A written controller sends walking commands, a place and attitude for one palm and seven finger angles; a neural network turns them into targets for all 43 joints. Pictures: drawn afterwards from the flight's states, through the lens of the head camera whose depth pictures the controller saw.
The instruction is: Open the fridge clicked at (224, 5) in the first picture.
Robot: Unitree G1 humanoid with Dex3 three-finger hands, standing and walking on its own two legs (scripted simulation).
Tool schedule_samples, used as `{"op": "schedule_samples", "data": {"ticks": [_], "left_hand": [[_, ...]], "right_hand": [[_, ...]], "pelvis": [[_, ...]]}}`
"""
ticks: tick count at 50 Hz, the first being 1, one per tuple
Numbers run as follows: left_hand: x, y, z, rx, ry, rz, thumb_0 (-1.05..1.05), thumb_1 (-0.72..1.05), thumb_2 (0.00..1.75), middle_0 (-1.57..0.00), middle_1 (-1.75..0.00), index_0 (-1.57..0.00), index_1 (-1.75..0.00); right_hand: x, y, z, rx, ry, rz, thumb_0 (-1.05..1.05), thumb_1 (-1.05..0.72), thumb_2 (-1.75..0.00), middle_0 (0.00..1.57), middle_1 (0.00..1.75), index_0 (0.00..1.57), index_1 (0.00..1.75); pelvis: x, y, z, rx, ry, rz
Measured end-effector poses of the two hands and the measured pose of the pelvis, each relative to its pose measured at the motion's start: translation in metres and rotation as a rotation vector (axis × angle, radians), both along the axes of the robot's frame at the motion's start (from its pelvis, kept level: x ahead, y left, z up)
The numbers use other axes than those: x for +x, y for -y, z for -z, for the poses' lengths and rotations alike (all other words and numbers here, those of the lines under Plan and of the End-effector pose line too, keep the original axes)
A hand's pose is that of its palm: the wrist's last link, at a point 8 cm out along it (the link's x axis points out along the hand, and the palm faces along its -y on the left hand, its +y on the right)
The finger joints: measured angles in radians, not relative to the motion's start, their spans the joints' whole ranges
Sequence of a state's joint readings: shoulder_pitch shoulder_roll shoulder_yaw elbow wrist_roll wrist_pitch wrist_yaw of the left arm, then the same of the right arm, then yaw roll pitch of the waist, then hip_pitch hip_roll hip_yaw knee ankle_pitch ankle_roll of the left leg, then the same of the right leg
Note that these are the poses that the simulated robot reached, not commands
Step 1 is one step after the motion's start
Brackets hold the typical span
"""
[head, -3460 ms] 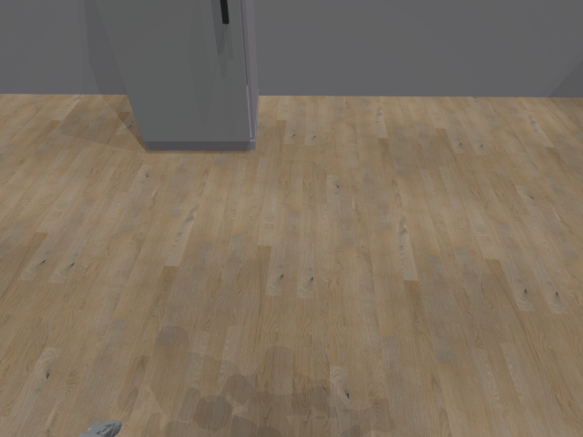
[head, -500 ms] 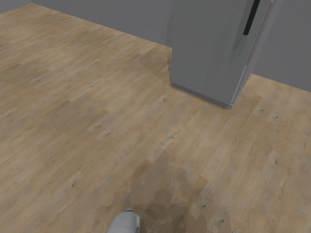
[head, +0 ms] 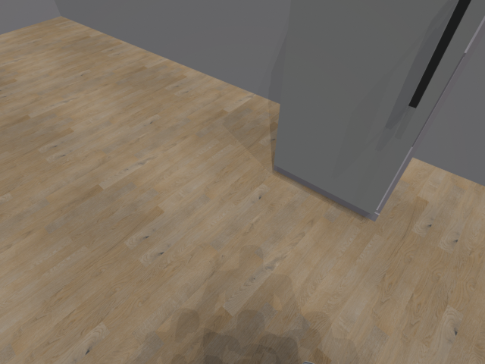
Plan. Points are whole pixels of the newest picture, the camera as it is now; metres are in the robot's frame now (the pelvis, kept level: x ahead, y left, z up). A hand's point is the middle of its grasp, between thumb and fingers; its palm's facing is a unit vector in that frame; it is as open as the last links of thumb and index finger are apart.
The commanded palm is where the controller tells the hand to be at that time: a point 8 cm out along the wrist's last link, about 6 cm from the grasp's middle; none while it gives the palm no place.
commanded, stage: walk to a spot facing it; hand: right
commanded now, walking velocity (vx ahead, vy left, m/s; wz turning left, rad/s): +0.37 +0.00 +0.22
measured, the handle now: (444, 43) +0.91 -0.50 +0.13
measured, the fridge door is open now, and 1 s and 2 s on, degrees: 0 0 0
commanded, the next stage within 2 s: turn to face it in 0.58 s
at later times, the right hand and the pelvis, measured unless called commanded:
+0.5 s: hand (330, 284) +0.33 -0.17 -0.16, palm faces -0.20 +0.96 -0.18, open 7.3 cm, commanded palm none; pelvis +0.22 -0.01 +0.00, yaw +11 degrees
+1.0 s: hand (305, 227) +0.49 -0.13 -0.18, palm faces -0.08 +0.98 -0.17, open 7.3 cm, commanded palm none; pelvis +0.40 +0.04 +0.00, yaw +7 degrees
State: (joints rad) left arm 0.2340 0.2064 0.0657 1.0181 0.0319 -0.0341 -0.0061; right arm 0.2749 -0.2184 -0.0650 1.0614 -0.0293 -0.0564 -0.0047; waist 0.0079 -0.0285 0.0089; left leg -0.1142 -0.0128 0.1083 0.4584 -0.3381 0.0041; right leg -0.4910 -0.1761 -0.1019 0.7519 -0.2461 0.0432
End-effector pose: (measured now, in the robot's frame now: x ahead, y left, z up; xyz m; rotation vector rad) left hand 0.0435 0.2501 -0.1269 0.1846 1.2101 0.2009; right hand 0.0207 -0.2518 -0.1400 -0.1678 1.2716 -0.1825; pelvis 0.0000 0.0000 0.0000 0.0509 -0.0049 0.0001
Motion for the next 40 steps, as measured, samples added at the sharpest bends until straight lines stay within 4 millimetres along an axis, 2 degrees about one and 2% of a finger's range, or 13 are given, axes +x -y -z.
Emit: {"op": "schedule_samples", "data": {"ticks": [4,7,9,13,20,25,29,32,37,40], "left_hand": [[0.067,0.010,-0.006,0.054,0.089,0.038,0.02,0.95,0.90,-0.20,-0.30,-0.19,-0.30],[0.088,0.024,-0.012,0.061,0.121,0.025,0.01,0.93,0.90,-0.20,-0.30,-0.19,-0.30],[0.089,0.035,-0.015,0.049,0.095,0.004,0.01,0.93,0.90,-0.20,-0.30,-0.19,-0.30],[0.079,0.058,-0.014,-0.006,-0.016,-0.053,0.01,0.92,0.90,-0.20,-0.30,-0.20,-0.30],[0.053,0.087,-0.002,-0.113,-0.209,-0.207,0.01,0.91,0.90,-0.21,-0.30,-0.20,-0.30],[0.046,0.090,0.010,-0.177,-0.331,-0.320,0.01,0.91,0.90,-0.21,-0.30,-0.20,-0.30],[0.059,0.073,0.028,-0.214,-0.414,-0.369,0.01,0.91,0.90,-0.21,-0.30,-0.20,-0.30],[0.097,0.043,0.036,-0.192,-0.388,-0.364,0.01,0.91,0.90,-0.21,-0.30,-0.20,-0.30],[0.203,-0.014,0.024,-0.096,-0.165,-0.321,0.01,0.91,0.90,-0.20,-0.30,-0.19,-0.30],[0.262,-0.034,0.013,-0.059,-0.047,-0.289,0.01,0.91,0.90,-0.20,-0.30,-0.19,-0.30]], "right_hand": [[0.008,0.021,0.020,0.030,-0.093,0.020,-0.01,-0.92,-0.90,0.20,0.29,0.20,0.30],[0.029,0.029,0.018,0.046,-0.150,-0.005,-0.01,-0.91,-0.90,0.20,0.29,0.20,0.30],[0.053,0.031,0.013,0.057,-0.142,-0.023,0.00,-0.91,-0.90,0.20,0.29,0.20,0.30],[0.112,0.026,0.001,0.073,-0.086,-0.052,0.00,-0.91,-0.90,0.20,0.29,0.20,0.30],[0.221,0.002,-0.007,0.073,-0.030,-0.141,0.00,-0.92,-0.90,0.20,0.29,0.20,0.30],[0.314,-0.030,-0.005,0.048,0.011,-0.251,0.00,-0.92,-0.90,0.20,0.29,0.20,0.30],[0.386,-0.062,0.004,0.023,0.111,-0.308,0.00,-0.91,-0.90,0.20,0.29,0.20,0.30],[0.413,-0.078,0.004,0.016,0.143,-0.304,0.00,-0.91,-0.90,0.20,0.29,0.20,0.30],[0.430,-0.092,-0.008,0.011,0.093,-0.308,0.00,-0.92,-0.90,0.20,0.29,0.20,0.30],[0.441,-0.091,-0.014,0.002,0.078,-0.303,-0.01,-0.93,-0.90,0.20,0.29,0.20,0.30]], "pelvis": [[0.041,0.023,0.011,-0.015,0.015,-0.024],[0.065,0.034,0.006,-0.015,0.023,-0.051],[0.081,0.037,-0.001,-0.015,0.026,-0.061],[0.113,0.040,-0.012,-0.020,0.019,-0.090],[0.173,0.030,-0.013,-0.040,0.011,-0.148],[0.220,0.008,-0.002,-0.054,0.009,-0.195],[0.263,-0.022,0.019,-0.065,0.012,-0.221],[0.283,-0.035,0.020,-0.049,0.023,-0.238],[0.316,-0.046,0.003,-0.041,0.011,-0.261],[0.336,-0.049,-0.004,-0.036,0.004,-0.250]]}}
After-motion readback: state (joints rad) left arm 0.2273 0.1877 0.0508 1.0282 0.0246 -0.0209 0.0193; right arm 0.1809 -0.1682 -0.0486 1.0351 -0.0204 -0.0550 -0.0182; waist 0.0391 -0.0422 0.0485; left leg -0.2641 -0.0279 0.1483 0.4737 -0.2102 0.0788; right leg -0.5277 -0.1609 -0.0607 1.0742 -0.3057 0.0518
